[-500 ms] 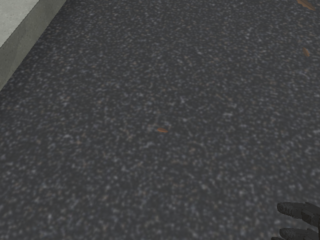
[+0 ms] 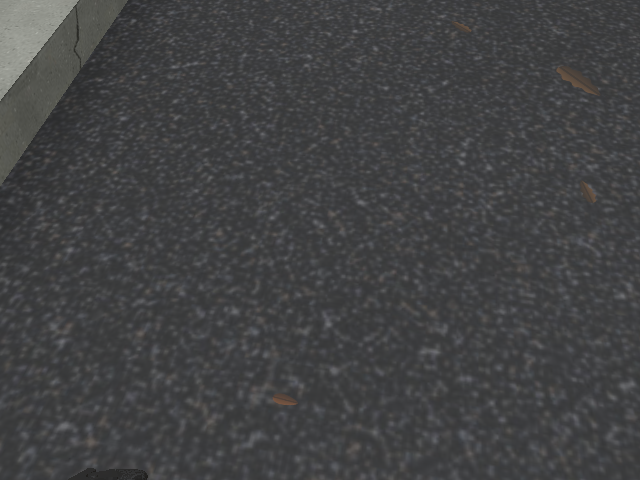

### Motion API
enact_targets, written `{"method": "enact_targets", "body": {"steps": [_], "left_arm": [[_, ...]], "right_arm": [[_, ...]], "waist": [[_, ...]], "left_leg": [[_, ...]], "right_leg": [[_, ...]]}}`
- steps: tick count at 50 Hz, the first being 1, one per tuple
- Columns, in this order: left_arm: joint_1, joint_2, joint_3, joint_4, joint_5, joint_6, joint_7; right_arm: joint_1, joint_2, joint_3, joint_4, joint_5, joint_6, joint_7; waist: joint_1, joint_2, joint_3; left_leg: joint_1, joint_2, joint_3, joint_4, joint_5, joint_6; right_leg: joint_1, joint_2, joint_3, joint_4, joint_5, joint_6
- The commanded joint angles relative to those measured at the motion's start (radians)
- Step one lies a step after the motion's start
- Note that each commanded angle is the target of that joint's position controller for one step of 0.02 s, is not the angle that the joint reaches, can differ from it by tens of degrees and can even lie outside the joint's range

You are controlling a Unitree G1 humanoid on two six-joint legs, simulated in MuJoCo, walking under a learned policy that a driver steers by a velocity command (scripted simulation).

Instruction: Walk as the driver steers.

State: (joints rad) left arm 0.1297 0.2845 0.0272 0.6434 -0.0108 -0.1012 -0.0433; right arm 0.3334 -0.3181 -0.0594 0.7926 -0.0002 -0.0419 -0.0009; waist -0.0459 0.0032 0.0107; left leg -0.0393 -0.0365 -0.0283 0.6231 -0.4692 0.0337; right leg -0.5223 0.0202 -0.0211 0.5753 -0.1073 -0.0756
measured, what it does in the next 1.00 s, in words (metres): walks ahead, turning right: left foot, then right foot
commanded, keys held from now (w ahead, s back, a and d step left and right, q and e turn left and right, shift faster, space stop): w+e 0.86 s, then w+q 0.14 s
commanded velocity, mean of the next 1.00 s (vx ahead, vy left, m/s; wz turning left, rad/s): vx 0.50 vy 0.00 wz -0.48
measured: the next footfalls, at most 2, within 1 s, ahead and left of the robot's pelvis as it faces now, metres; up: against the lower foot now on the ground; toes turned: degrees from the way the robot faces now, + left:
left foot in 0.46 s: +0.45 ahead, +0.08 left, +0.00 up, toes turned -20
right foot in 0.98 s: +0.61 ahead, -0.29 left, +0.00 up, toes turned -33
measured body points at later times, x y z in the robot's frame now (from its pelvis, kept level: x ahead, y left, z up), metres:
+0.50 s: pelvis +0.29 +0.01 +0.01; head +0.31 +0.00 +0.46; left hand +0.39 +0.28 -0.11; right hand +0.45 -0.29 -0.05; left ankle +0.42 +0.09 -0.72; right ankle +0.12 -0.09 -0.70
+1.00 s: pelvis +0.52 -0.11 +0.00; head +0.56 -0.14 +0.45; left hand +0.85 -0.06 -0.06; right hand +0.36 -0.35 -0.13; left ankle +0.42 +0.09 -0.71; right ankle +0.58 -0.26 -0.72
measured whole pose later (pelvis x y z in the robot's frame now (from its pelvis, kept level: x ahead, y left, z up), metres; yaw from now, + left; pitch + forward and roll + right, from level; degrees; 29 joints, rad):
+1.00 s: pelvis +0.52 -0.11 +0.00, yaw -32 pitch +2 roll +2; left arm 0.04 0.26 0.04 0.56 -0.01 -0.04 -0.05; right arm 0.38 -0.31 -0.06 0.90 0.03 -0.05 0.00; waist -0.08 -0.02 0.06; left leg 0.07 0.06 0.18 0.47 -0.47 -0.03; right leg -0.51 -0.01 -0.03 0.56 -0.06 -0.08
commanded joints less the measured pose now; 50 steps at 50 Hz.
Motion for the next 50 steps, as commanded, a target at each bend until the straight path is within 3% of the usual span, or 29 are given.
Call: {"method": "enact_targets", "body": {"steps": [1, 2, 3, 4, 5, 8, 13, 18, 21, 22, 23, 24, 25, 26, 27, 28, 29, 31, 33, 36, 40, 44, 46, 47, 48, 49, 50], "left_arm": [[0.361, 0.213, 0.079, 0.000, -0.012, 0.003, 0.002], [0.295, 0.171, 0.064, -0.014, -0.006, 0.008, 0.008], [0.238, 0.166, 0.063, -0.030, 0.004, 0.013, 0.012], [0.198, 0.158, 0.059, -0.038, 0.007, 0.019, 0.013], [0.173, 0.143, 0.053, -0.047, 0.015, 0.018, 0.016], [0.150, 0.141, 0.053, -0.047, 0.007, 0.016, 0.026], [0.208, 0.175, 0.066, -0.007, -0.006, 0.030, 0.053], [0.270, 0.174, 0.073, 0.030, -0.019, 0.049, 0.062], [0.251, 0.172, 0.078, 0.030, -0.015, 0.062, 0.067], [0.235, 0.158, 0.074, 0.026, -0.014, 0.066, 0.066], [0.228, 0.120, 0.061, 0.016, -0.009, 0.065, 0.062], [0.245, 0.055, 0.038, -0.004, 0.010, 0.062, 0.059], [0.381, 0.023, 0.025, -0.031, -0.023, 0.054, 0.059], [0.361, 0.131, 0.045, 0.001, -0.033, 0.056, 0.064], [0.253, 0.175, 0.059, -0.011, -0.024, 0.060, 0.063], [0.204, 0.163, 0.060, -0.019, -0.014, 0.064, 0.064], [0.170, 0.150, 0.062, -0.032, -0.006, 0.063, 0.060], [0.176, 0.113, 0.060, -0.039, -0.018, 0.069, 0.048], [0.154, 0.082, 0.053, -0.054, -0.017, 0.077, 0.044], [0.099, 0.066, 0.045, -0.078, -0.011, 0.076, 0.039], [-0.011, 0.046, 0.033, -0.101, -0.012, 0.061, 0.014], [-0.126, 0.030, 0.025, -0.150, -0.015, 0.056, -0.010], [-0.130, 0.040, 0.030, -0.166, -0.011, 0.052, -0.013], [-0.097, 0.065, 0.042, -0.163, -0.005, 0.052, -0.011], [0.007, 0.104, 0.062, -0.138, 0.000, 0.053, -0.007], [0.164, 0.152, 0.088, -0.090, 0.002, 0.054, 0.005], [0.322, 0.239, 0.112, -0.057, 0.020, 0.062, 0.025]], "right_arm": [[0.063, -0.073, 0.006, -0.099, -0.009, -0.049, 0.008], [-0.038, -0.127, -0.007, -0.128, 0.024, -0.065, 0.020], [-0.107, -0.117, -0.001, -0.145, 0.024, -0.075, 0.021], [-0.138, -0.107, -0.002, -0.155, 0.006, -0.080, 0.018], [-0.127, -0.103, -0.006, -0.156, -0.007, -0.078, 0.014], [-0.088, -0.079, -0.003, -0.140, -0.019, -0.058, 0.006], [-0.263, -0.036, 0.013, -0.176, -0.016, -0.055, 0.002], [-0.375, -0.056, 0.005, -0.202, 0.004, -0.075, 0.019], [-0.335, -0.091, -0.014, -0.194, 0.010, -0.088, 0.023], [-0.268, -0.104, -0.025, -0.176, 0.010, -0.092, 0.019], [-0.166, -0.133, -0.040, -0.159, 0.000, -0.097, 0.012], [-0.010, -0.189, -0.055, -0.147, -0.011, -0.095, 0.002], [0.045, -0.245, -0.070, -0.110, -0.013, -0.078, 0.009], [0.011, -0.147, -0.051, -0.129, 0.006, -0.072, 0.014], [-0.024, -0.096, -0.037, -0.135, 0.008, -0.067, 0.010], [-0.067, -0.083, -0.030, -0.136, -0.002, -0.063, 0.010], [-0.091, -0.064, -0.024, -0.127, -0.006, -0.061, 0.009], [-0.104, -0.049, -0.020, -0.111, -0.011, -0.067, 0.005], [-0.097, -0.063, -0.026, -0.089, -0.004, -0.074, 0.005], [-0.091, -0.097, -0.037, -0.062, -0.005, -0.073, 0.004], [-0.079, -0.124, -0.038, -0.035, 0.000, -0.060, -0.001], [-0.001, -0.150, -0.042, 0.010, 0.019, -0.041, 0.000], [0.027, -0.166, -0.042, 0.035, 0.031, -0.029, 0.004], [0.024, -0.187, -0.046, 0.042, 0.037, -0.023, 0.003], [0.013, -0.199, -0.045, 0.049, 0.040, -0.016, 0.001], [0.008, -0.184, -0.034, 0.053, 0.041, -0.015, -0.001], [0.025, -0.111, -0.006, 0.023, 0.019, -0.026, 0.002]], "waist": [[0.136, -0.240, -0.371], [0.144, -0.159, -0.226], [0.130, -0.051, -0.137], [0.102, 0.003, -0.065], [0.068, -0.014, -0.051], [0.033, -0.066, -0.046], [0.088, -0.077, -0.006], [0.120, -0.093, -0.001], [0.084, -0.129, -0.006], [0.046, -0.133, -0.029], [-0.005, -0.114, -0.110], [-0.057, 0.016, -0.260], [0.013, 0.353, -0.336], [-0.010, 0.219, -0.240], [-0.034, 0.126, -0.123], [-0.018, 0.060, -0.060], [-0.005, 0.059, -0.014], [0.021, 0.110, -0.002], [0.025, 0.101, 0.011], [0.021, 0.070, 0.022], [-0.017, 0.052, 0.043], [-0.051, 0.041, 0.075], [-0.021, 0.052, 0.070], [0.015, 0.073, 0.042], [0.089, 0.078, -0.021], [0.174, 0.066, -0.108], [0.219, -0.049, -0.256]], "left_leg": [[-0.652, -0.036, -0.087, 0.683, -0.050, -0.021], [-0.733, 0.022, -0.106, 0.715, 0.013, -0.006], [-0.724, 0.060, -0.087, 0.665, 0.080, 0.002], [-0.706, 0.088, -0.074, 0.583, 0.122, -0.003], [-0.646, 0.113, -0.077, 0.519, 0.160, -0.009], [-0.586, 0.114, -0.051, 0.416, 0.199, -0.059], [-0.537, 0.070, -0.038, 0.075, 0.475, -0.107], [-0.452, 0.025, -0.062, -0.107, 0.537, -0.091], [-0.380, 0.024, -0.071, -0.155, 0.425, -0.053], [-0.284, 0.023, -0.053, -0.195, 0.420, -0.029], [-0.102, 0.076, -0.080, -0.200, 0.409, 0.011], [0.164, 0.259, -0.262, -0.183, 0.336, 0.073], [0.408, 0.448, -0.718, -0.277, 0.102, 0.224], [0.340, 0.442, -0.738, -0.318, -0.077, 0.199], [0.225, 0.399, -0.575, -0.329, -0.025, 0.159], [0.114, 0.357, -0.452, -0.347, 0.116, 0.141], [0.040, 0.322, -0.368, -0.369, 0.221, 0.139], [-0.036, 0.278, -0.240, -0.414, 0.321, 0.131], [-0.057, 0.279, -0.164, -0.445, 0.397, 0.149], [-0.037, 0.289, -0.071, -0.464, 0.522, 0.163], [-0.017, 0.260, 0.069, -0.463, 0.588, 0.131], [0.063, 0.294, 0.113, -0.441, 0.641, 0.116], [0.102, 0.318, 0.110, -0.392, 0.826, 0.118], [0.121, 0.321, 0.112, -0.326, 0.992, 0.114], [0.113, 0.307, 0.128, -0.196, 1.119, 0.099], [0.008, 0.269, 0.153, -0.010, 1.102, 0.073], [-0.296, 0.195, 0.159, 0.321, 0.741, 0.030]], "right_leg": [[0.894, -0.343, 0.842, -0.266, -0.264, -0.277], [0.794, -0.327, 0.716, -0.281, -0.301, -0.227], [0.658, -0.289, 0.613, -0.291, -0.232, -0.203], [0.537, -0.257, 0.534, -0.308, -0.126, -0.198], [0.461, -0.224, 0.480, -0.327, -0.035, -0.190], [0.359, -0.179, 0.389, -0.359, 0.111, -0.205], [0.277, -0.113, 0.295, -0.355, 0.097, -0.158], [0.333, -0.135, 0.383, -0.285, 0.013, -0.126], [0.394, -0.159, 0.459, -0.203, 0.035, -0.104], [0.384, -0.139, 0.456, -0.150, 0.064, -0.086], [0.341, -0.088, 0.414, -0.013, 0.086, -0.055], [0.206, -0.016, 0.317, 0.274, -0.111, -0.016], [-0.141, 0.092, 0.208, 0.557, -0.505, 0.039], [-0.248, 0.002, 0.226, 0.675, -0.455, 0.055], [-0.266, -0.027, 0.201, 0.698, -0.359, 0.063], [-0.234, -0.059, 0.175, 0.682, -0.287, 0.071], [-0.222, -0.084, 0.172, 0.644, -0.241, 0.076], [-0.165, -0.118, 0.149, 0.607, -0.198, 0.078], [-0.185, -0.131, 0.130, 0.574, -0.173, 0.086], [-0.230, -0.141, 0.124, 0.463, -0.075, 0.100], [-0.176, -0.125, 0.064, 0.231, 0.119, 0.084], [-0.144, -0.099, 0.014, 0.087, 0.097, 0.045], [-0.077, -0.054, -0.008, 0.036, -0.008, 0.006], [-0.005, -0.023, -0.029, 0.015, -0.064, -0.015], [0.146, 0.005, -0.045, -0.031, -0.057, -0.041], [0.401, 0.011, -0.044, -0.077, 0.033, -0.070], [0.776, -0.200, 0.210, -0.036, 0.063, -0.144]]}}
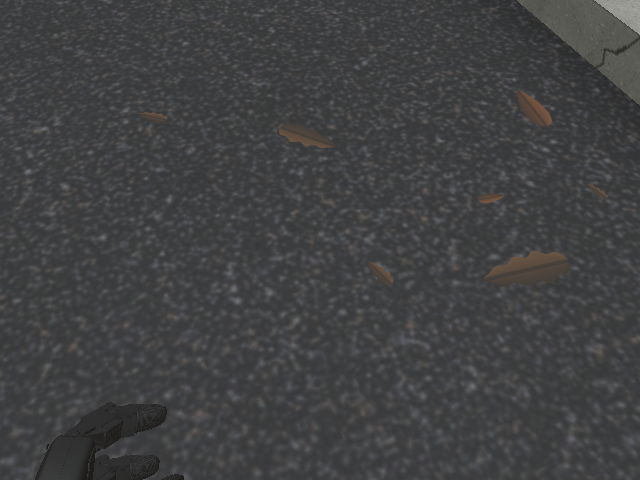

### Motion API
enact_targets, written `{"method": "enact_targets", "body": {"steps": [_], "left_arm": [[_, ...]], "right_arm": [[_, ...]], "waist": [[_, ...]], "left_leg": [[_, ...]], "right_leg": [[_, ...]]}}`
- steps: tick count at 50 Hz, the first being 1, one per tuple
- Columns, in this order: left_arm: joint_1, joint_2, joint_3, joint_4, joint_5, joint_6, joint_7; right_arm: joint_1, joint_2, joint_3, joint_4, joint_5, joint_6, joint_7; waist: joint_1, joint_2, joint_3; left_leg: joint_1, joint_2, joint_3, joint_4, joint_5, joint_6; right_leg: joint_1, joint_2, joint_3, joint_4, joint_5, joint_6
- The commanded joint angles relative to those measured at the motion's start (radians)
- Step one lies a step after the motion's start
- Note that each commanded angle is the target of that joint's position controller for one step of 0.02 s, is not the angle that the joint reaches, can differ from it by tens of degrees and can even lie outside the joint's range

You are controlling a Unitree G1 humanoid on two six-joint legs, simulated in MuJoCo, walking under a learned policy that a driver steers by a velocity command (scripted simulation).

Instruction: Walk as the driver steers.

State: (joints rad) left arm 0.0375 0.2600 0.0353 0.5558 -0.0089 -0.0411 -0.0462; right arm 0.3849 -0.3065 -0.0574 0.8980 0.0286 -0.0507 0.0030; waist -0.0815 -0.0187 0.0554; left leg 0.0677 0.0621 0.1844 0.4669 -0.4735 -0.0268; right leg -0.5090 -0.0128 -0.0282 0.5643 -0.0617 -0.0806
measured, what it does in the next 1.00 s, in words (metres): walks ahead, turning left: left foot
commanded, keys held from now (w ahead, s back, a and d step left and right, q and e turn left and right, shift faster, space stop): w+q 0.96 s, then w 0.04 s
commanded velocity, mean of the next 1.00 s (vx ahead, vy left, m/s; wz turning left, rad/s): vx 0.50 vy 0.00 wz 0.44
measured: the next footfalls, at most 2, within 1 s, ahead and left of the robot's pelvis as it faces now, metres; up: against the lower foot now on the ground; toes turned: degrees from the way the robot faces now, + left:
left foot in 0.54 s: +0.43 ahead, +0.17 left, +0.00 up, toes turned +18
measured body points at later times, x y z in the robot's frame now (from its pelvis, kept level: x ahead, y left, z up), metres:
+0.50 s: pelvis +0.27 +0.03 +0.01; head +0.30 +0.05 +0.45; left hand +0.24 +0.32 -0.12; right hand +0.51 -0.16 -0.09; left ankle +0.39 +0.17 -0.70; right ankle +0.12 -0.10 -0.72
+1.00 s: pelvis +0.56 +0.12 +0.01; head +0.57 +0.14 +0.46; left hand +0.65 +0.45 -0.06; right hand +0.73 -0.12 -0.10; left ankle +0.39 +0.16 -0.72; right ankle +0.74 +0.08 -0.72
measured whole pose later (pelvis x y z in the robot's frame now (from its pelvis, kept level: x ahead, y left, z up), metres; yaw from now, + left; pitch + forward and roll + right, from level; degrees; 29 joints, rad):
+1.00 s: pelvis +0.56 +0.12 +0.01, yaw +32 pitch +2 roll +0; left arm 0.02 0.28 0.04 0.67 0.00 -0.12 -0.03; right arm 0.38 -0.30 -0.08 0.75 0.02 -0.03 -0.02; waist -0.09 -0.03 0.01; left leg -0.06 -0.11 -0.22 0.47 -0.43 0.06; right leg -0.48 0.01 0.07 0.46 -0.01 0.02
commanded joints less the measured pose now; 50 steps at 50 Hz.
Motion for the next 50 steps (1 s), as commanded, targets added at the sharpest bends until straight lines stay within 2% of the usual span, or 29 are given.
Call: {"method": "enact_targets", "body": {"steps": [1, 2, 3, 4, 5, 6, 8, 11, 16, 21, 22, 24, 25, 26, 27, 28, 29, 30, 31, 32, 33, 36, 38, 41, 44, 46, 48, 49, 50], "left_arm": [[0.411, 0.308, 0.099, 0.024, 0.021, -0.002, 0.033], [0.411, 0.215, 0.078, 0.021, 0.020, -0.010, 0.030], [0.355, 0.190, 0.066, 0.038, 0.017, -0.017, 0.029], [0.297, 0.161, 0.058, 0.050, 0.012, -0.024, 0.027], [0.247, 0.130, 0.051, 0.052, 0.014, -0.032, 0.023], [0.214, 0.106, 0.046, 0.052, 0.019, -0.043, 0.022], [0.190, 0.096, 0.050, 0.073, 0.020, -0.066, 0.021], [0.189, 0.108, 0.059, 0.112, 0.030, -0.079, 0.033], [0.217, 0.144, 0.070, 0.154, 0.023, -0.071, 0.052], [0.284, 0.179, 0.087, 0.207, -0.002, -0.040, 0.059], [0.281, 0.188, 0.090, 0.212, -0.007, -0.031, 0.061], [0.261, 0.218, 0.098, 0.210, -0.013, -0.016, 0.068], [0.248, 0.229, 0.099, 0.207, -0.016, -0.007, 0.071], [0.230, 0.225, 0.094, 0.202, -0.022, -0.002, 0.074], [0.248, 0.187, 0.077, 0.187, -0.003, -0.010, 0.077], [0.350, 0.037, 0.030, 0.137, 0.029, -0.039, 0.060], [0.236, 0.118, 0.038, 0.129, -0.008, -0.078, 0.047], [0.144, 0.161, 0.049, 0.099, -0.042, -0.097, 0.040], [0.131, 0.152, 0.045, 0.099, -0.028, -0.108, 0.047], [0.130, 0.157, 0.051, 0.110, 0.002, -0.108, 0.055], [0.151, 0.163, 0.057, 0.113, 0.012, -0.098, 0.054], [0.163, 0.129, 0.052, 0.111, 0.024, -0.067, 0.053], [0.092, 0.105, 0.042, 0.088, 0.026, -0.058, 0.055], [-0.021, 0.075, 0.027, 0.062, 0.020, -0.063, 0.046], [-0.098, 0.092, 0.030, 0.040, 0.004, -0.074, 0.032], [-0.104, 0.117, 0.039, 0.035, 0.001, -0.082, 0.024], [-0.065, 0.142, 0.050, 0.043, -0.001, -0.092, 0.020], [0.002, 0.151, 0.057, 0.062, 0.000, -0.097, 0.021], [0.102, 0.175, 0.071, 0.089, 0.012, -0.102, 0.026]], "right_arm": [[0.075, -0.024, 0.027, -0.091, -0.019, -0.036, 0.010], [-0.026, -0.150, -0.009, -0.085, 0.015, -0.047, 0.016], [-0.103, -0.157, -0.016, -0.122, 0.035, -0.050, 0.017], [-0.128, -0.131, -0.011, -0.123, 0.021, -0.050, 0.011], [-0.123, -0.125, -0.017, -0.115, 0.005, -0.041, 0.007], [-0.080, -0.111, -0.018, -0.097, 0.006, -0.023, 0.006], [-0.042, -0.063, -0.013, -0.080, 0.007, 0.005, 0.002], [-0.108, -0.048, -0.015, -0.104, 0.003, 0.021, -0.003], [-0.244, -0.018, -0.002, -0.147, -0.008, 0.007, 0.024], [-0.371, -0.020, 0.003, -0.222, -0.009, 0.007, 0.053], [-0.375, -0.026, 0.000, -0.234, -0.009, 0.008, 0.058], [-0.326, -0.056, -0.017, -0.243, -0.007, 0.014, 0.062], [-0.237, -0.086, -0.035, -0.229, -0.004, 0.017, 0.060], [-0.087, -0.136, -0.065, -0.194, -0.001, 0.020, 0.050], [0.063, -0.226, -0.100, -0.162, 0.001, 0.032, 0.028], [0.024, -0.318, -0.110, -0.175, 0.005, 0.021, 0.024], [0.045, -0.231, -0.084, -0.204, -0.003, 0.005, 0.031], [0.009, -0.178, -0.070, -0.198, -0.011, -0.008, 0.032], [-0.052, -0.151, -0.061, -0.205, -0.005, -0.015, 0.032], [-0.116, -0.116, -0.051, -0.218, -0.006, -0.015, 0.029], [-0.149, -0.096, -0.042, -0.236, -0.020, -0.016, 0.023], [-0.148, -0.116, -0.047, -0.242, -0.017, -0.019, 0.008], [-0.122, -0.142, -0.054, -0.232, -0.014, -0.017, -0.006], [-0.084, -0.147, -0.056, -0.219, -0.006, -0.006, -0.018], [-0.032, -0.151, -0.058, -0.200, -0.001, 0.003, -0.021], [-0.016, -0.140, -0.056, -0.194, 0.001, 0.009, -0.025], [-0.029, -0.142, -0.059, -0.198, -0.002, 0.015, -0.028], [-0.045, -0.132, -0.057, -0.201, -0.005, 0.017, -0.028], [-0.047, -0.097, -0.045, -0.205, -0.011, 0.015, -0.025]], "waist": [[0.173, -0.216, -0.464], [0.236, -0.094, -0.435], [0.209, -0.098, -0.258], [0.168, -0.055, -0.180], [0.132, -0.065, -0.128], [0.097, -0.076, -0.114], [0.067, -0.061, -0.092], [0.067, -0.047, -0.024], [0.112, -0.025, 0.022], [0.151, -0.013, 0.062], [0.143, -0.021, 0.055], [0.099, -0.057, -0.009], [0.045, -0.068, -0.067], [-0.042, -0.049, -0.147], [-0.098, 0.061, -0.238], [0.039, 0.301, -0.322], [-0.042, 0.165, -0.414], [-0.049, 0.121, -0.268], [-0.003, 0.042, -0.183], [0.037, 0.023, -0.127], [0.071, 0.045, -0.116], [0.096, 0.046, -0.091], [0.078, 0.050, -0.062], [0.031, 0.088, -0.050], [-0.001, 0.104, -0.046], [0.005, 0.112, -0.049], [0.034, 0.140, -0.054], [0.071, 0.151, -0.073], [0.117, 0.139, -0.138]], "left_leg": [[-0.666, -0.078, -0.179, 0.786, -0.119, 0.045], [-0.732, -0.051, -0.317, 0.870, -0.113, 0.050], [-0.792, -0.007, -0.289, 0.851, -0.035, 0.053], [-0.776, 0.036, -0.273, 0.781, 0.050, 0.050], [-0.736, 0.060, -0.269, 0.738, 0.110, 0.042], [-0.669, 0.077, -0.278, 0.724, 0.161, 0.035], [-0.631, 0.080, -0.276, 0.707, 0.212, 0.019], [-0.716, 0.079, -0.304, 0.612, 0.328, 0.001], [-0.721, 0.058, -0.242, 0.321, 0.552, 0.012], [-0.781, 0.040, -0.178, 0.187, 0.465, 0.064], [-0.769, 0.026, -0.158, 0.174, 0.419, 0.079], [-0.652, -0.039, -0.094, 0.176, 0.316, 0.119], [-0.532, -0.083, -0.067, 0.175, 0.278, 0.145], [-0.308, -0.129, -0.063, 0.113, 0.325, 0.182], [-0.010, -0.030, -0.262, 0.079, 0.342, 0.240], [0.293, 0.217, -0.847, -0.026, 0.159, 0.441], [0.337, 0.263, -1.019, -0.169, 0.053, 0.451], [0.242, 0.241, -0.876, -0.191, 0.120, 0.399], [0.098, 0.198, -0.757, -0.185, 0.222, 0.362], [-0.034, 0.159, -0.660, -0.190, 0.345, 0.338], [-0.118, 0.133, -0.607, -0.208, 0.436, 0.332], [-0.239, 0.098, -0.516, -0.242, 0.589, 0.335], [-0.286, 0.065, -0.462, -0.249, 0.608, 0.314], [-0.326, 0.009, -0.419, -0.228, 0.510, 0.258], [-0.299, 0.031, -0.478, -0.197, 0.423, 0.241], [-0.229, 0.056, -0.542, -0.139, 0.392, 0.230], [-0.185, 0.079, -0.597, -0.079, 0.418, 0.214], [-0.178, 0.073, -0.591, -0.034, 0.468, 0.201], [-0.195, 0.026, -0.553, 0.080, 0.544, 0.173]], "right_leg": [[0.942, -0.419, 0.690, -0.138, -0.073, -0.278], [0.875, -0.398, 0.673, -0.192, -0.103, -0.243], [0.737, -0.358, 0.479, -0.213, -0.029, -0.199], [0.614, -0.304, 0.369, -0.240, 0.019, -0.164], [0.513, -0.271, 0.289, -0.278, 0.056, -0.146], [0.441, -0.248, 0.230, -0.325, 0.057, -0.136], [0.368, -0.246, 0.162, -0.393, 0.073, -0.144], [0.354, -0.236, 0.054, -0.441, 0.105, -0.129], [0.406, -0.220, -0.091, -0.463, 0.121, -0.093], [0.579, -0.277, -0.141, -0.398, 0.207, -0.076], [0.608, -0.284, -0.152, -0.363, 0.291, -0.067], [0.638, -0.280, -0.178, -0.228, 0.633, -0.043], [0.626, -0.267, -0.192, -0.091, 0.766, -0.027], [0.544, -0.229, -0.217, 0.116, 0.754, 0.007], [0.304, -0.179, -0.217, 0.423, 0.430, 0.058], [-0.141, 0.041, -0.092, 0.764, -0.515, 0.122], [-0.248, 0.043, 0.126, 0.847, -0.540, 0.099], [-0.318, -0.004, 0.128, 0.815, -0.442, 0.074], [-0.285, -0.050, 0.123, 0.726, -0.353, 0.062], [-0.221, -0.079, 0.119, 0.640, -0.306, 0.070], [-0.150, -0.097, 0.127, 0.602, -0.270, 0.077], [-0.096, -0.093, 0.095, 0.478, -0.218, 0.123], [-0.103, -0.074, 0.078, 0.340, -0.108, 0.150], [-0.031, -0.024, 0.069, 0.099, 0.095, 0.158], [0.015, 0.010, 0.080, -0.015, 0.156, 0.152], [0.020, 0.013, 0.108, -0.067, 0.115, 0.132], [0.060, 0.012, 0.115, -0.084, 0.029, 0.102], [0.133, 0.014, 0.092, -0.112, 0.024, 0.079], [0.290, -0.004, 0.088, -0.132, 0.038, 0.044]]}}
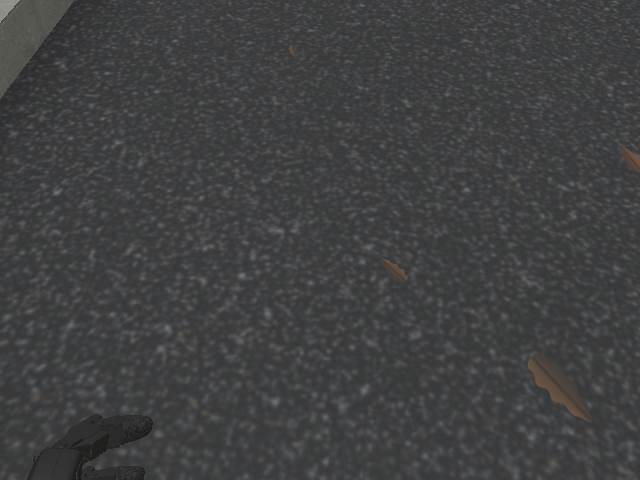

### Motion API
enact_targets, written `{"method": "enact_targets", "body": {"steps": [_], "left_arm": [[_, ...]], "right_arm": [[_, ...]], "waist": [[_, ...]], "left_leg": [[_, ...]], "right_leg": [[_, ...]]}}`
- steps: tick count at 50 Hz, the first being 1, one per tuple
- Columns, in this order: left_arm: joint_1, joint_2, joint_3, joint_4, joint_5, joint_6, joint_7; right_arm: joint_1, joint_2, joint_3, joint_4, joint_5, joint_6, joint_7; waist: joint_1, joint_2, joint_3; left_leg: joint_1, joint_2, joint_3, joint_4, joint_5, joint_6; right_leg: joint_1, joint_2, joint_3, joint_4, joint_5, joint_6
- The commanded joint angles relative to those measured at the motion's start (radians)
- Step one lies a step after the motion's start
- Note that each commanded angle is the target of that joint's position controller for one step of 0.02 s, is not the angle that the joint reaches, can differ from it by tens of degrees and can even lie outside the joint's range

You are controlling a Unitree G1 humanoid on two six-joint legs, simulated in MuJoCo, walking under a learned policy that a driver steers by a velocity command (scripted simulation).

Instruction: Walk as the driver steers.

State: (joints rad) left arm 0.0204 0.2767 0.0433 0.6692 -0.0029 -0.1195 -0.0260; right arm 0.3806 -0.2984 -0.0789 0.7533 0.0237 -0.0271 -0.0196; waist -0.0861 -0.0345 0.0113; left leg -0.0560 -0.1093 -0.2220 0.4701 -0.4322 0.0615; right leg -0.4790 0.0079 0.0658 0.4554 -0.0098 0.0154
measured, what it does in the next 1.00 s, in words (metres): walks ahead: right foot, then left foot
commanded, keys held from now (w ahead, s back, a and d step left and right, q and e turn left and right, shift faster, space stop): w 0.42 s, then w+e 0.58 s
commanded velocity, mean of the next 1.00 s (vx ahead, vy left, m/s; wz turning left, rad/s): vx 0.50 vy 0.00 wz -0.10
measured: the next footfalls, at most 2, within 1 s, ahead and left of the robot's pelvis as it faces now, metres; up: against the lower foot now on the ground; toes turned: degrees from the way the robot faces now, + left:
right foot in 0.02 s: +0.17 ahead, -0.12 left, +0.00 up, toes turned +4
left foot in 0.50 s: +0.42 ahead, +0.15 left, +0.00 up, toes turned +4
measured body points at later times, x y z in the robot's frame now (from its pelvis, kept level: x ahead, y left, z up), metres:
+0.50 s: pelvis +0.27 +0.02 +0.00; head +0.29 +0.03 +0.45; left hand +0.21 +0.30 -0.13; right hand +0.54 -0.17 -0.06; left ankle +0.38 +0.14 -0.73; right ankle +0.14 -0.13 -0.73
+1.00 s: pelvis +0.52 +0.02 +0.00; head +0.55 +0.01 +0.45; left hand +0.77 +0.21 -0.09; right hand +0.49 -0.26 -0.13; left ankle +0.38 +0.15 -0.73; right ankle +0.65 -0.11 -0.71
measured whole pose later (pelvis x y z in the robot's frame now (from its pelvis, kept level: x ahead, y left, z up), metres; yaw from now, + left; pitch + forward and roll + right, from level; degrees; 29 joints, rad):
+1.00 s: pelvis +0.52 +0.02 +0.00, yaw -11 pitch +2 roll +2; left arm 0.07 0.26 0.04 0.70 -0.02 -0.03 -0.06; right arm 0.33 -0.29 -0.08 0.86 0.01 -0.06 -0.01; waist -0.08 -0.03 0.04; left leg 0.12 0.01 0.27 0.26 -0.39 -0.03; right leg -0.59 -0.06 -0.04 0.64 -0.08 -0.06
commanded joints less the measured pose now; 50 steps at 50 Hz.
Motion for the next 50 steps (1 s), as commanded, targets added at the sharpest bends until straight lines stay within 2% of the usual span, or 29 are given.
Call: {"method": "enact_targets", "body": {"steps": [1, 2, 3, 4, 5, 6, 7, 9, 12, 14, 17, 19, 22, 23, 24, 25, 26, 27, 28, 29, 30, 31, 33, 36, 39, 42, 46, 48, 50], "left_arm": [[0.261, 0.203, 0.073, -0.011, 0.023, -0.026, 0.012], [0.361, 0.284, 0.096, 0.038, 0.031, -0.013, 0.006], [0.360, 0.195, 0.078, 0.039, -0.002, -0.010, -0.003], [0.310, 0.134, 0.060, 0.031, -0.006, -0.006, 0.000], [0.260, 0.119, 0.051, 0.024, 0.005, 0.002, 0.002], [0.231, 0.103, 0.045, 0.032, 0.010, 0.006, 0.002], [0.221, 0.089, 0.037, 0.037, 0.017, 0.005, 0.005], [0.228, 0.081, 0.033, 0.053, 0.008, 0.002, 0.005], [0.250, 0.134, 0.045, 0.079, -0.006, 0.003, 0.010], [0.261, 0.156, 0.049, 0.092, -0.009, 0.010, 0.014], [0.302, 0.172, 0.049, 0.118, -0.017, 0.021, 0.014], [0.342, 0.178, 0.049, 0.141, -0.022, 0.029, 0.014], [0.366, 0.190, 0.051, 0.167, -0.028, 0.044, 0.017], [0.360, 0.199, 0.052, 0.171, -0.029, 0.051, 0.020], [0.345, 0.201, 0.050, 0.171, -0.031, 0.055, 0.022], [0.342, 0.175, 0.039, 0.164, -0.023, 0.054, 0.023], [0.336, 0.100, 0.010, 0.128, 0.010, 0.049, 0.024], [0.453, 0.029, -0.010, 0.121, -0.014, 0.033, 0.023], [0.389, 0.146, 0.020, 0.135, -0.036, 0.029, 0.023], [0.319, 0.171, 0.032, 0.113, -0.045, 0.028, 0.021], [0.291, 0.155, 0.032, 0.112, -0.038, 0.033, 0.025], [0.282, 0.142, 0.036, 0.113, -0.026, 0.041, 0.027], [0.313, 0.099, 0.033, 0.123, -0.029, 0.065, 0.026], [0.273, 0.073, 0.032, 0.101, -0.025, 0.084, 0.026], [0.206, 0.060, 0.028, 0.075, -0.021, 0.082, 0.015], [0.101, 0.043, 0.016, 0.039, -0.017, 0.077, -0.006], [-0.011, 0.043, 0.010, -0.025, -0.018, 0.077, -0.029], [-0.018, 0.058, 0.017, -0.048, -0.019, 0.079, -0.039], [0.059, 0.097, 0.039, -0.047, -0.019, 0.085, -0.041]], "right_arm": [[-0.030, -0.053, -0.001, -0.074, -0.022, -0.011, 0.002], [0.128, 0.010, 0.018, -0.085, 0.008, -0.021, 0.003], [0.128, -0.080, 0.008, -0.058, 0.019, -0.026, 0.001], [0.008, -0.137, -0.007, -0.070, 0.015, -0.026, 0.003], [-0.071, -0.133, -0.006, -0.089, 0.001, -0.027, 0.001], [-0.124, -0.121, -0.006, -0.106, -0.013, -0.033, 0.003], [-0.128, -0.106, -0.006, -0.110, -0.014, -0.036, 0.009], [-0.107, -0.067, 0.002, -0.106, -0.009, -0.034, 0.017], [-0.181, -0.029, 0.021, -0.133, -0.020, -0.035, 0.022], [-0.240, -0.016, 0.031, -0.144, -0.019, -0.041, 0.028], [-0.326, -0.019, 0.034, -0.158, -0.012, -0.049, 0.037], [-0.376, -0.028, 0.032, -0.175, -0.006, -0.051, 0.044], [-0.408, -0.050, 0.024, -0.195, -0.004, -0.057, 0.053], [-0.373, -0.065, 0.016, -0.189, -0.006, -0.061, 0.053], [-0.284, -0.091, 0.000, -0.163, -0.011, -0.063, 0.049], [-0.139, -0.141, -0.025, -0.124, -0.019, -0.063, 0.039], [0.047, -0.226, -0.047, -0.101, -0.035, -0.057, 0.024], [0.058, -0.254, -0.049, -0.088, -0.038, -0.047, 0.030], [0.034, -0.157, -0.026, -0.090, -0.027, -0.048, 0.033], [-0.025, -0.121, -0.012, -0.089, -0.020, -0.052, 0.033], [-0.089, -0.095, -0.002, -0.090, -0.024, -0.057, 0.036], [-0.135, -0.067, 0.003, -0.087, -0.028, -0.063, 0.040], [-0.172, -0.052, 0.002, -0.072, -0.037, -0.080, 0.040], [-0.171, -0.072, -0.009, -0.039, -0.041, -0.095, 0.032], [-0.156, -0.093, -0.016, -0.012, -0.042, -0.090, 0.020], [-0.127, -0.122, -0.023, 0.009, -0.034, -0.081, 0.011], [-0.060, -0.148, -0.033, 0.049, -0.015, -0.054, 0.006], [-0.061, -0.166, -0.039, 0.055, -0.008, -0.038, 0.004], [-0.077, -0.197, -0.047, 0.049, -0.003, -0.022, -0.005]], "waist": [[0.177, 0.066, -0.235], [0.119, -0.273, -0.344], [0.142, -0.216, -0.290], [0.169, -0.109, -0.151], [0.158, -0.035, -0.083], [0.144, -0.015, -0.024], [0.119, -0.035, -0.016], [0.098, -0.067, -0.026], [0.110, -0.050, -0.003], [0.128, -0.042, 0.003], [0.159, -0.042, 0.015], [0.173, -0.044, 0.025], [0.158, -0.051, 0.040], [0.127, -0.052, 0.026], [0.070, -0.043, -0.021], [0.003, -0.022, -0.118], [-0.062, 0.126, -0.284], [0.000, 0.364, -0.382], [-0.030, 0.222, -0.272], [-0.014, 0.188, -0.150], [0.019, 0.136, -0.094], [0.046, 0.138, -0.047], [0.086, 0.151, -0.027], [0.098, 0.107, 0.007], [0.084, 0.089, 0.027], [0.044, 0.070, 0.059], [0.009, 0.063, 0.092], [0.028, 0.081, 0.076], [0.087, 0.123, 0.001]], "left_leg": [[-0.176, 0.141, -0.076, 0.334, 0.386, 0.051], [-0.535, -0.012, 0.045, 0.663, -0.071, -0.026], [-0.676, 0.047, 0.012, 0.800, -0.138, -0.036], [-0.714, 0.082, 0.017, 0.835, -0.047, -0.038], [-0.693, 0.114, 0.057, 0.817, 0.019, -0.039], [-0.683, 0.140, 0.068, 0.760, 0.064, -0.040], [-0.638, 0.169, 0.077, 0.712, 0.096, -0.037], [-0.594, 0.187, 0.113, 0.628, 0.105, -0.043], [-0.605, 0.208, 0.153, 0.459, 0.167, -0.063], [-0.577, 0.206, 0.171, 0.327, 0.283, -0.067], [-0.503, 0.178, 0.200, 0.174, 0.418, -0.072], [-0.487, 0.166, 0.205, 0.122, 0.438, -0.064], [-0.454, 0.152, 0.203, 0.056, 0.372, -0.030], [-0.388, 0.138, 0.212, 0.027, 0.354, -0.017], [-0.247, 0.117, 0.229, -0.014, 0.359, 0.004], [-0.019, 0.143, 0.208, -0.008, 0.371, 0.033], [0.274, 0.371, -0.032, 0.021, 0.391, 0.098], [0.452, 0.541, -0.422, -0.105, 0.163, 0.220], [0.357, 0.503, -0.402, -0.155, 0.036, 0.189], [0.241, 0.471, -0.257, -0.178, 0.061, 0.155], [0.129, 0.428, -0.159, -0.210, 0.143, 0.137], [0.046, 0.393, -0.077, -0.245, 0.214, 0.129], [-0.051, 0.365, 0.033, -0.302, 0.320, 0.124], [-0.074, 0.368, 0.148, -0.336, 0.459, 0.133], [-0.049, 0.352, 0.249, -0.349, 0.506, 0.122], [-0.027, 0.351, 0.327, -0.360, 0.515, 0.106], [0.110, 0.391, 0.376, -0.313, 0.579, 0.090], [0.164, 0.402, 0.404, -0.238, 0.767, 0.071], [0.184, 0.397, 0.431, -0.070, 1.105, 0.048]], "right_leg": [[0.510, -0.174, 0.141, 0.002, -0.068, -0.116], [0.823, -0.378, 0.613, -0.090, -0.289, -0.293], [0.811, -0.405, 0.755, -0.158, -0.529, -0.298], [0.694, -0.360, 0.607, -0.174, -0.521, -0.257], [0.579, -0.317, 0.479, -0.181, -0.405, -0.231], [0.484, -0.281, 0.392, -0.199, -0.277, -0.229], [0.430, -0.251, 0.325, -0.217, -0.188, -0.220], [0.393, -0.224, 0.254, -0.248, -0.092, -0.229], [0.364, -0.233, 0.183, -0.296, -0.008, -0.255], [0.354, -0.215, 0.122, -0.311, 0.011, -0.241], [0.346, -0.196, 0.057, -0.306, 0.034, -0.217], [0.379, -0.216, 0.057, -0.292, 0.035, -0.208], [0.440, -0.254, 0.079, -0.243, 0.079, -0.185], [0.442, -0.254, 0.081, -0.199, 0.146, -0.174], [0.421, -0.224, 0.057, -0.100, 0.267, -0.153], [0.338, -0.170, 0.020, 0.079, 0.281, -0.122], [0.128, -0.090, -0.031, 0.413, -0.047, -0.076], [-0.173, 0.026, -0.009, 0.682, -0.579, -0.040], [-0.263, -0.024, 0.068, 0.784, -0.555, -0.041], [-0.297, -0.061, 0.055, 0.786, -0.457, -0.047], [-0.260, -0.097, 0.039, 0.757, -0.377, -0.039], [-0.232, -0.120, 0.039, 0.717, -0.320, -0.031], [-0.151, -0.142, 0.040, 0.694, -0.254, -0.017], [-0.197, -0.145, 0.054, 0.638, -0.166, 0.001], [-0.220, -0.137, 0.045, 0.477, -0.022, 0.004], [-0.194, -0.125, -0.019, 0.318, 0.075, -0.009], [-0.233, -0.110, -0.071, 0.205, 0.018, -0.048], [-0.194, -0.078, -0.112, 0.178, -0.068, -0.079], [-0.048, -0.005, -0.174, 0.186, -0.174, -0.121]]}}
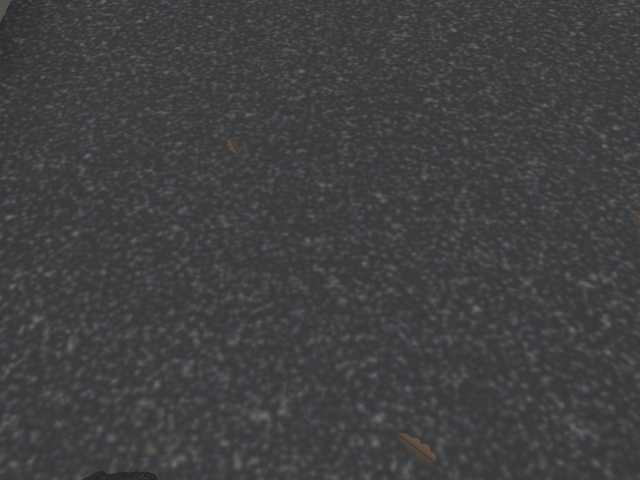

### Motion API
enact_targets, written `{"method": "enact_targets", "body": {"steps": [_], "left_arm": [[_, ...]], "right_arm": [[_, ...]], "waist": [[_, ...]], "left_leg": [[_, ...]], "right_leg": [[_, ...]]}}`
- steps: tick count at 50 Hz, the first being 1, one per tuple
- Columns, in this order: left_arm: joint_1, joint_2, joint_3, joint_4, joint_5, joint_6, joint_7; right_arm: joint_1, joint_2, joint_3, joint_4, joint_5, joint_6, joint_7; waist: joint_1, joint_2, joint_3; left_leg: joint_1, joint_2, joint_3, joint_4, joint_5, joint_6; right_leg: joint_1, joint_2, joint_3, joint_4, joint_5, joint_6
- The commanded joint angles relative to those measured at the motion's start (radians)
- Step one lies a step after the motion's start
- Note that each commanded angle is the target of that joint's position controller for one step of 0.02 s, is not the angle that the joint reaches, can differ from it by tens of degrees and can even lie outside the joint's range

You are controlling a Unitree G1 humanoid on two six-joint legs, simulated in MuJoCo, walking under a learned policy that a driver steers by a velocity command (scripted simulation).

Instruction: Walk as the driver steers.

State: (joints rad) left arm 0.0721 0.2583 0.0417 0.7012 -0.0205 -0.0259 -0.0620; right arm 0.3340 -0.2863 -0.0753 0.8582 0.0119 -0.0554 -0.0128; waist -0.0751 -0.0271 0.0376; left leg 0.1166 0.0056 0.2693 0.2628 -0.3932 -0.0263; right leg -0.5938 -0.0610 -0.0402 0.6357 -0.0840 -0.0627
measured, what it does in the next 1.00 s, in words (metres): walks ahead: right foot, then left foot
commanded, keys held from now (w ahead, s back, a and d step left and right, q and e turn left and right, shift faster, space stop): w+e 0.40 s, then w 0.22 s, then q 0.38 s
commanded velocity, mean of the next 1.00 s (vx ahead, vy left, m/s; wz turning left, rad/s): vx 0.40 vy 0.00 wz -0.24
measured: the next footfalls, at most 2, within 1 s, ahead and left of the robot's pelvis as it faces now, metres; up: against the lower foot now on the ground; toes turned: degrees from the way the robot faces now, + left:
right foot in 0.04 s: +0.19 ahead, -0.10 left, +0.00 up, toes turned -4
left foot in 0.52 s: +0.50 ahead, +0.05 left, +0.00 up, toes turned -20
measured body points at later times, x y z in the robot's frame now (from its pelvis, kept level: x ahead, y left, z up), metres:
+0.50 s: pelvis +0.29 -0.02 +0.01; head +0.31 -0.03 +0.45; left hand +0.41 +0.26 -0.10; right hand +0.45 -0.31 -0.07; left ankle +0.47 +0.07 -0.72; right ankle +0.15 -0.10 -0.73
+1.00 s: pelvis +0.49 -0.07 +0.01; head +0.52 -0.09 +0.45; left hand +0.76 +0.11 -0.06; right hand +0.47 -0.37 -0.12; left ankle +0.46 +0.07 -0.71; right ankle +0.56 -0.20 -0.73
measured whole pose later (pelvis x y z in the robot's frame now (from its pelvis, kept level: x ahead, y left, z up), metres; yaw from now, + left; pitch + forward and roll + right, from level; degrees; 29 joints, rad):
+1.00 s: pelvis +0.49 -0.07 +0.01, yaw -11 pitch +2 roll +1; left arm 0.05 0.26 0.04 0.65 0.02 -0.05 0.02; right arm 0.31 -0.31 -0.07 0.82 0.02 -0.01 -0.02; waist -0.08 0.01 0.03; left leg -0.25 -0.07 -0.13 0.67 -0.47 0.01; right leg -0.41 0.02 0.05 0.49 -0.11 -0.01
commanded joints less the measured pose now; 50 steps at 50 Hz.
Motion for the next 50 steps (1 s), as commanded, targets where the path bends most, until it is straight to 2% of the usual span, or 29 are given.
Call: {"method": "enact_targets", "body": {"steps": [1, 2, 3, 4, 5, 6, 7, 8, 9, 12, 17, 22, 25, 26, 27, 28, 29, 30, 31, 32, 33, 35, 37, 40, 44, 47, 48, 49, 50], "left_arm": [[0.127, 0.154, 0.064, -0.053, -0.004, -0.006, -0.001], [0.296, 0.217, 0.100, -0.010, -0.005, 0.000, 0.015], [0.357, 0.338, 0.128, 0.004, -0.009, 0.006, 0.037], [0.347, 0.331, 0.115, -0.034, -0.005, -0.010, 0.031], [0.334, 0.251, 0.091, -0.029, 0.004, -0.023, 0.026], [0.288, 0.220, 0.082, -0.028, 0.003, -0.033, 0.026], [0.217, 0.188, 0.072, -0.038, 0.000, -0.036, 0.029], [0.166, 0.155, 0.061, -0.053, 0.008, -0.036, 0.033], [0.143, 0.146, 0.057, -0.068, 0.017, -0.036, 0.037], [0.158, 0.174, 0.065, -0.064, 0.012, -0.042, 0.053], [0.228, 0.196, 0.072, -0.038, 0.001, -0.030, 0.076], [0.287, 0.182, 0.070, -0.007, -0.003, -0.020, 0.082], [0.276, 0.163, 0.064, 0.001, 0.006, -0.014, 0.081], [0.279, 0.124, 0.049, -0.004, 0.012, -0.015, 0.077], [0.349, 0.071, 0.029, -0.017, 0.027, -0.019, 0.077], [0.462, 0.050, 0.019, -0.019, -0.010, -0.031, 0.076], [0.395, 0.151, 0.036, -0.004, -0.021, -0.034, 0.078], [0.272, 0.184, 0.045, -0.025, -0.016, -0.034, 0.077], [0.207, 0.171, 0.042, -0.041, -0.001, -0.035, 0.078], [0.169, 0.156, 0.043, -0.055, 0.016, -0.040, 0.076], [0.177, 0.140, 0.043, -0.057, 0.022, -0.043, 0.074], [0.201, 0.096, 0.034, -0.053, 0.032, -0.043, 0.075], [0.173, 0.060, 0.019, -0.062, 0.037, -0.042, 0.078], [0.101, 0.064, 0.016, -0.066, 0.027, -0.034, 0.077], [0.012, 0.093, 0.026, -0.090, 0.021, -0.025, 0.075], [0.073, 0.128, 0.045, -0.072, 0.029, -0.041, 0.073], [0.113, 0.177, 0.057, -0.074, 0.045, -0.045, 0.082], [0.140, 0.231, 0.067, -0.086, 0.058, -0.031, 0.095], [0.175, 0.198, 0.064, -0.072, 0.053, -0.012, 0.089]], "right_arm": [[-0.045, -0.216, -0.051, -0.060, 0.012, 0.016, -0.016], [-0.049, -0.203, -0.043, -0.068, 0.010, 0.015, -0.020], [0.033, -0.081, -0.005, -0.113, -0.033, -0.003, -0.011], [0.016, -0.061, 0.016, -0.139, -0.021, -0.046, 0.004], [-0.119, -0.144, -0.007, -0.165, 0.023, -0.073, 0.017], [-0.159, -0.137, -0.003, -0.183, 0.032, -0.087, 0.018], [-0.153, -0.131, -0.004, -0.168, 0.009, -0.090, 0.010], [-0.138, -0.143, -0.013, -0.158, -0.011, -0.082, 0.005], [-0.121, -0.142, -0.016, -0.156, -0.017, -0.068, 0.007], [-0.130, -0.102, -0.009, -0.166, -0.028, -0.041, 0.005], [-0.324, -0.058, 0.013, -0.217, -0.019, -0.046, 0.015], [-0.369, -0.105, 0.002, -0.234, -0.003, -0.067, 0.040], [-0.249, -0.130, -0.015, -0.201, -0.011, -0.079, 0.040], [-0.145, -0.162, -0.029, -0.182, -0.024, -0.085, 0.034], [-0.011, -0.230, -0.044, -0.169, -0.036, -0.085, 0.031], [0.075, -0.272, -0.061, -0.112, -0.025, -0.071, 0.045], [0.052, -0.175, -0.037, -0.125, 0.002, -0.069, 0.049], [-0.006, -0.130, -0.022, -0.133, 0.001, -0.063, 0.045], [-0.052, -0.115, -0.013, -0.140, -0.011, -0.057, 0.043], [-0.089, -0.100, -0.004, -0.138, -0.019, -0.054, 0.042], [-0.106, -0.089, 0.004, -0.138, -0.026, -0.054, 0.040], [-0.105, -0.080, 0.010, -0.123, -0.018, -0.055, 0.038], [-0.097, -0.124, -0.002, -0.105, -0.012, -0.046, 0.027], [-0.074, -0.180, -0.022, -0.090, 0.005, -0.015, 0.009], [-0.039, -0.174, -0.026, -0.078, 0.019, 0.020, -0.006], [-0.088, -0.154, -0.024, -0.103, 0.021, 0.035, -0.019], [-0.076, -0.107, -0.010, -0.120, 0.007, 0.033, -0.018], [0.021, -0.039, 0.009, -0.126, -0.018, 0.026, -0.013], [0.092, -0.078, 0.005, -0.123, 0.000, 0.031, -0.014]], "waist": [[0.146, 0.114, -0.091], [0.232, 0.078, -0.176], [0.174, -0.173, -0.265], [0.160, -0.172, -0.426], [0.209, -0.064, -0.328], [0.179, -0.037, -0.207], [0.129, 0.023, -0.132], [0.091, 0.009, -0.098], [0.066, -0.012, -0.088], [0.054, -0.011, -0.071], [0.128, -0.052, -0.033], [0.142, -0.075, -0.035], [0.075, -0.103, -0.057], [0.027, -0.074, -0.144], [0.009, 0.090, -0.297], [0.044, 0.401, -0.352], [0.010, 0.243, -0.243], [-0.004, 0.146, -0.126], [0.010, 0.084, -0.067], [0.034, 0.081, -0.017], [0.062, 0.107, -0.021], [0.088, 0.127, -0.061], [0.089, 0.124, -0.091], [0.066, 0.135, -0.120], [0.047, 0.143, -0.104], [0.103, 0.136, -0.110], [0.106, 0.065, -0.169], [0.069, -0.164, -0.250], [0.073, -0.255, -0.328]], "left_leg": [[-0.026, 0.261, -0.042, 0.307, 1.136, 0.116], [-0.179, 0.219, -0.028, 0.550, 1.008, 0.076], [-0.605, 0.091, -0.043, 0.924, 0.247, 0.011], [-0.827, -0.061, -0.285, 1.128, -0.224, -0.005], [-0.933, 0.002, -0.369, 1.144, -0.147, 0.020], [-0.942, 0.043, -0.357, 1.071, -0.055, 0.040], [-0.885, 0.084, -0.354, 0.981, 0.009, 0.036], [-0.808, 0.109, -0.355, 0.911, 0.054, 0.027], [-0.750, 0.117, -0.357, 0.882, 0.081, 0.017], [-0.716, 0.102, -0.326, 0.759, 0.155, -0.031], [-0.652, 0.033, -0.317, 0.381, 0.448, -0.054], [-0.604, 0.016, -0.352, 0.243, 0.448, -0.019], [-0.457, 0.003, -0.311, 0.192, 0.356, 0.044], [-0.281, 0.050, -0.345, 0.197, 0.350, 0.088], [0.011, 0.230, -0.574, 0.224, 0.333, 0.177], [0.210, 0.383, -1.031, 0.062, 0.030, 0.317], [0.152, 0.370, -1.058, 0.010, -0.192, 0.290], [0.035, 0.334, -0.904, 0.004, -0.151, 0.252], [-0.076, 0.291, -0.789, -0.009, -0.026, 0.238], [-0.166, 0.254, -0.716, -0.022, 0.164, 0.243], [-0.218, 0.225, -0.651, -0.021, 0.379, 0.238], [-0.246, 0.192, -0.547, 0.005, 0.771, 0.250], [-0.260, 0.179, -0.482, 0.021, 0.951, 0.261], [-0.293, 0.148, -0.442, 0.036, 0.907, 0.233], [-0.286, 0.150, -0.513, 0.090, 0.712, 0.204], [-0.322, 0.106, -0.571, 0.196, 0.509, 0.146], [-0.395, 0.048, -0.540, 0.320, 0.365, 0.102], [-0.596, -0.069, -0.437, 0.556, -0.147, 0.041], [-0.691, -0.076, -0.377, 0.754, -0.357, 0.004]], "right_leg": [[0.227, 0.108, -0.084, -0.026, -0.102, -0.073], [0.506, 0.121, -0.035, -0.089, -0.049, -0.115], [0.880, -0.134, 0.405, -0.099, -0.061, -0.255], [1.030, -0.285, 0.890, -0.291, -0.236, -0.396], [0.974, -0.261, 0.779, -0.347, -0.228, -0.326], [0.833, -0.221, 0.638, -0.348, -0.167, -0.286], [0.682, -0.175, 0.526, -0.351, -0.067, -0.251], [0.567, -0.139, 0.449, -0.368, 0.028, -0.235], [0.495, -0.116, 0.419, -0.391, 0.075, -0.231], [0.387, -0.083, 0.336, -0.416, 0.195, -0.237], [0.329, -0.017, 0.280, -0.399, 0.056, -0.166], [0.441, -0.083, 0.392, -0.305, -0.035, -0.141], [0.479, -0.080, 0.410, -0.190, 0.097, -0.108], [0.448, -0.024, 0.364, -0.029, 0.142, -0.078], [0.272, 0.069, 0.279, 0.270, -0.085, -0.030], [-0.048, 0.170, 0.198, 0.551, -0.500, 0.029], [-0.161, 0.111, 0.253, 0.649, -0.469, 0.030], [-0.188, 0.076, 0.226, 0.655, -0.378, 0.027], [-0.163, 0.041, 0.189, 0.623, -0.315, 0.028], [-0.135, 0.011, 0.167, 0.558, -0.270, 0.035], [-0.071, -0.007, 0.152, 0.513, -0.254, 0.045], [0.006, -0.001, 0.115, 0.405, -0.281, 0.077], [0.053, 0.019, 0.087, 0.256, -0.240, 0.105], [0.153, 0.064, 0.073, 0.084, -0.061, 0.120], [0.192, 0.093, 0.108, -0.055, -0.009, 0.111], [0.354, 0.072, 0.117, -0.246, 0.124, 0.065], [0.503, -0.053, 0.196, -0.248, 0.307, 0.013], [0.721, -0.283, 0.384, -0.180, 0.697, -0.107], [0.736, -0.410, 0.549, -0.211, 0.614, -0.228]]}}
Velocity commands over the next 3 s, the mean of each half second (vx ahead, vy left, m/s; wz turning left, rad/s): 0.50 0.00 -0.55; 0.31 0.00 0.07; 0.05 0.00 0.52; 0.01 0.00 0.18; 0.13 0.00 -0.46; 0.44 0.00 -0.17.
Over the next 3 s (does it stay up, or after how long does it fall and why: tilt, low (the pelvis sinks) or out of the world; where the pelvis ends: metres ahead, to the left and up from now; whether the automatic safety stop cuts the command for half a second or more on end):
stays up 0.83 -0.16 -0.01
